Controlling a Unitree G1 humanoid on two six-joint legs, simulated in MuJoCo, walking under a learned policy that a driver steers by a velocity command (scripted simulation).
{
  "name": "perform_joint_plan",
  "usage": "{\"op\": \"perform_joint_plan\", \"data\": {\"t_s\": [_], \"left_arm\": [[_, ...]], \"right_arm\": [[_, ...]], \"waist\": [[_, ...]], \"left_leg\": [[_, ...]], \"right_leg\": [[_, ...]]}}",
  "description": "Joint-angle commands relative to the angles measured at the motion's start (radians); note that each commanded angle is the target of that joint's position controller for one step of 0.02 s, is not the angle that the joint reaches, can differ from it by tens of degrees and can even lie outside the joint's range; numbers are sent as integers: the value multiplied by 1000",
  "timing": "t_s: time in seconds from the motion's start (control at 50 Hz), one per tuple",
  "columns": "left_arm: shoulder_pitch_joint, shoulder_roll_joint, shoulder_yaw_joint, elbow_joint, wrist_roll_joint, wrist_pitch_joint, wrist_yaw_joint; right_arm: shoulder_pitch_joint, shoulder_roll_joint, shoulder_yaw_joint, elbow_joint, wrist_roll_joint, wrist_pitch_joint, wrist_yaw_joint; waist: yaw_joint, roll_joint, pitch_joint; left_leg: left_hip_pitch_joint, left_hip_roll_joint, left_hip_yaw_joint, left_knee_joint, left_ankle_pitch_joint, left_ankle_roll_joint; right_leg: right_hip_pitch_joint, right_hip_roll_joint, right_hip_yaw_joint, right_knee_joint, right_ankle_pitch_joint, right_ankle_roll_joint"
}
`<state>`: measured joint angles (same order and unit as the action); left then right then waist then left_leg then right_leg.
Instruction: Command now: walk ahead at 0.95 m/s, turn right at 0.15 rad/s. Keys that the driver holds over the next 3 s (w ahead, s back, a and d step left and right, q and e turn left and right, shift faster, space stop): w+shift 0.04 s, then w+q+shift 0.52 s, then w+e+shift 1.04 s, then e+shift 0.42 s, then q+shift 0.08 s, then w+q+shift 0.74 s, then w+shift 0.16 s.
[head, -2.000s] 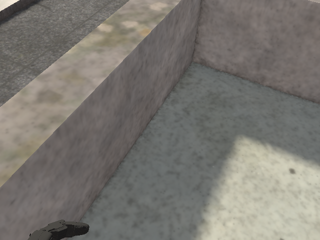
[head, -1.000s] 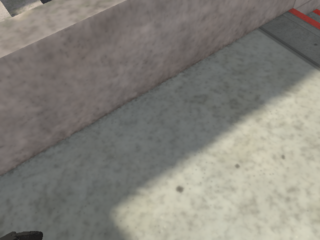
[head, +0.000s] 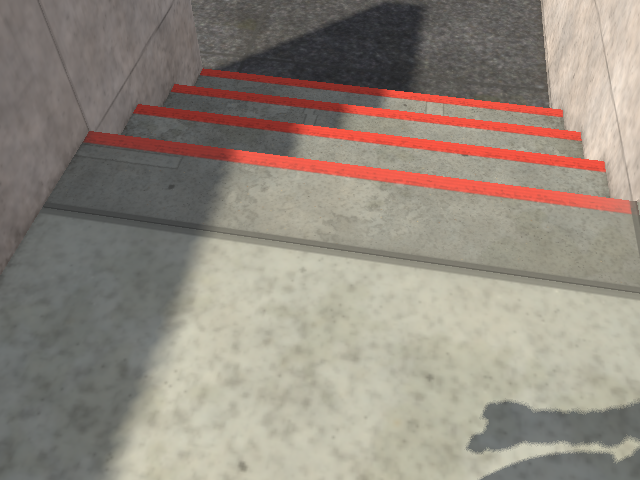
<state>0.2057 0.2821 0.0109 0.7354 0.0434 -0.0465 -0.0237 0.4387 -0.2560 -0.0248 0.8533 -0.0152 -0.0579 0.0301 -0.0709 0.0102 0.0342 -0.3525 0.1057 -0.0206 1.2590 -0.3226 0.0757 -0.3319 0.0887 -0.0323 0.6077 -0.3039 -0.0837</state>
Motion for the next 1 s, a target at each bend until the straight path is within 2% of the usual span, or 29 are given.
{"op": "perform_joint_plan", "data": {"t_s": [0.02, 0.06, 0.1, 0.14, 0.18, 0.22, 0.26, 0.3, 0.32, 0.34, 0.36, 0.38, 0.4, 0.42, 0.44, 0.48, 0.54, 0.6, 0.66, 0.7, 0.72, 0.74, 0.76, 0.78, 0.8, 0.84, 0.88, 0.92, 1.0], "left_arm": [[118, 105, 40, 17, -14, -24, 16], [150, 108, 42, 49, -29, -42, 15], [173, 98, 39, 68, -24, -58, 8], [145, 89, 33, 73, -22, -76, 7], [161, 100, 26, 90, -33, -93, 11], [202, 140, 32, 110, -32, -106, 22], [210, 199, 49, 109, -5, -85, 50], [136, 247, 66, 84, 24, -45, 71], [67, 264, 74, 68, 18, -35, 71], [62, 88, 33, 20, 24, -68, 50], [154, 93, 15, -49, -22, -87, 37], [65, 142, 7, -55, -6, -102, 33], [34, 146, 4, -62, -1, -109, 25], [-9, 127, -4, -80, 16, -100, 24], [-11, 113, -11, -85, 36, -75, 23], [-11, 85, -24, -103, 47, -28, 19], [-204, 58, -45, -193, 21, -21, 2], [-263, 27, -55, -199, -5, -29, -13], [-317, 60, -39, -203, -2, -36, -3], [-228, 116, -10, -175, 2, -43, 6], [-78, 157, 12, -131, -7, -42, 14], [152, 195, 34, -61, -13, -37, 25], [378, 249, 59, -6, -4, -30, 40], [353, 342, 86, 6, 5, -24, 30], [251, 272, 92, -11, -12, -13, 11], [197, 170, 77, 11, -19, -20, 8], [229, 117, 57, 65, -17, -28, 19], [245, 136, 61, 79, -27, -43, 22], [197, 180, 81, 65, -33, -50, 18]], "right_arm": [[-30, -108, -18, -90, -23, 4, 10], [-127, -90, -14, -122, -30, 25, 21], [-264, -80, -6, -167, -14, 24, 24], [-331, -69, 6, -193, 4, 14, 35], [-357, -61, 13, -186, 13, 14, 48], [-379, -63, 21, -192, 7, 7, 49], [-301, -116, 8, -155, 0, 12, 40], [58, -206, -31, -49, -2, 19, 28], [248, -255, -61, 1, -3, 24, 13], [207, -331, -90, 18, 8, 44, -3], [72, -380, -102, -43, 2, 48, -7], [15, -304, -97, -82, 3, 47, -16], [-18, -228, -78, -63, 3, 44, -21], [-35, -201, -71, -50, 2, 34, -22], [-51, -196, -65, -51, 0, 21, -27], [-61, -196, -60, -51, 7, -4, -23], [-63, -220, -73, -65, 15, -22, -25], [-8, -209, -77, -50, 36, -35, -11], [55, -226, -79, -19, 20, -51, -10], [66, -266, -85, -2, 0, -49, -26], [48, -281, -88, -1, -18, -40, -34], [-11, -279, -87, -11, -33, -30, -42], [-55, -220, -73, -36, -41, -27, -48], [58, -71, -34, -103, 16, -44, -20], [-5, -138, -23, -114, -4, -53, -29], [-209, -153, -10, -166, -24, -66, -32], [-269, -127, 6, -217, -57, -43, -21], [-262, -116, 17, -236, -67, -13, -15], [-458, -94, 47, -319, -32, -12, 3]], "waist": [[49, -93, -16], [46, -91, 64], [67, -85, 141], [54, -75, 160], [61, -25, 113], [54, -37, 93], [8, -106, -18], [-175, -130, -196], [-284, -72, -225], [-141, 303, -199], [-40, 295, -400], [-67, 58, -289], [0, -65, -127], [40, -111, -41], [76, -130, 8], [124, -103, 58], [79, -48, 110], [5, -12, 58], [-52, 23, 35], [2, 72, -51], [81, 114, -131], [209, 120, -222], [309, 48, -324], [157, -416, -437], [172, -252, -366], [153, 25, -139], [86, 15, -44], [44, -43, -10], [64, -70, 67]], "left_leg": [[-328, 58, -32, -5, 51, -4], [-428, 62, 0, -52, 50, -27], [-470, 36, 26, -159, 146, -27], [-362, 1, 33, -355, 304, -16], [-225, -60, 123, -479, 450, 12], [-154, -101, 172, -552, 492, 44], [-59, -188, 214, -564, 387, 66], [277, -248, 186, -564, 274, 106], [469, -198, 93, -667, 209, 165], [731, -18, -189, -572, 372, 231], [872, 148, -723, -822, 52, 441], [750, 156, -798, -980, -126, 406], [531, 132, -722, -1030, -157, 344], [358, 88, -638, -1041, -62, 313], [221, 42, -562, -1046, 2, 296], [26, -28, -445, -1077, 47, 284], [-137, -103, -355, -1144, 145, 251], [-31, -104, -284, -1167, 362, 172], [285, -41, -221, -1118, 649, 124], [464, -2, -174, -935, 1039, 78], [500, 17, -152, -765, 1186, 59], [430, 1, -105, -512, 1193, 44], [216, -39, -59, -126, 931, 36], [-209, -259, -18, 276, -15, -39], [-435, -201, -66, 332, -57, -19], [-419, -94, -87, 166, 40, -15], [-343, -61, -74, 10, 2, -38], [-328, -50, -55, -119, -66, -63], [-118, -74, 35, -536, 198, -104]], "right_leg": [[249, -242, 371, -386, 33, -135], [233, -228, 299, -465, 108, -136], [192, -191, 168, -536, 262, -105], [124, -170, 37, -577, 435, -69], [155, -169, -50, -635, 672, -25], [269, -225, -84, -583, 1067, 13], [429, -247, -108, -394, 1415, 51], [402, -262, -109, 120, 1566, 70], [242, -186, -139, 565, 1290, 72], [-236, 26, -78, 1029, -102, 104], [-498, 33, 129, 1200, -174, 112], [-537, -38, 177, 1105, -65, 83], [-498, -96, 176, 953, 10, 61], [-441, -132, 165, 850, -1, 68], [-379, -147, 158, 804, -23, 86], [-309, -186, 125, 643, -64, 119], [-202, -192, 56, 301, 165, 157], [-71, -157, -2, 37, 497, 125], [-131, -135, -31, -99, 502, 54], [-72, -62, -59, -117, 329, 5], [39, -31, -56, -93, 232, -21], [245, -36, -56, -89, 173, -46], [499, -166, 98, -5, -55, -81], [769, -425, 794, -216, -242, -256], [777, -413, 978, -325, -255, -306], [498, -331, 675, -314, 3, -246], [290, -230, 542, -336, 100, -201], [200, -197, 519, -369, 126, -214], [-56, -125, 423, -475, 248, -187]]}}
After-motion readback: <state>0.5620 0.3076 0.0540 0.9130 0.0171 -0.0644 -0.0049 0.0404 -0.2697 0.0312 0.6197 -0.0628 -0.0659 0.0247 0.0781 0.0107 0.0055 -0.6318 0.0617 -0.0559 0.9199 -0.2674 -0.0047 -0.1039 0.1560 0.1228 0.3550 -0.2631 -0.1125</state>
